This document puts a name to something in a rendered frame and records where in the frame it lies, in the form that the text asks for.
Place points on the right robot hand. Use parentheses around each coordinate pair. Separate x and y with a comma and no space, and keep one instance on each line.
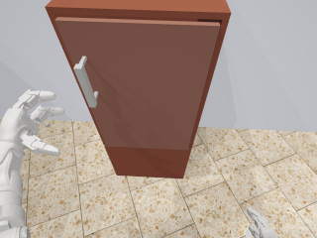
(262,230)

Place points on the left robot upper arm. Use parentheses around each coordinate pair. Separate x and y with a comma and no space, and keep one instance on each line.
(16,232)

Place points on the cupboard door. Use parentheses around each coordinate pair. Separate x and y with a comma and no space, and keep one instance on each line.
(149,74)

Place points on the left robot forearm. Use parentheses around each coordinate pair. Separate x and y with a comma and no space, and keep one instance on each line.
(12,214)

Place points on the handle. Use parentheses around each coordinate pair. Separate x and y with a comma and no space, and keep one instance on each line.
(84,82)

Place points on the left robot hand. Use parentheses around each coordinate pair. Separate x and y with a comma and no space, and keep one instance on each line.
(16,121)

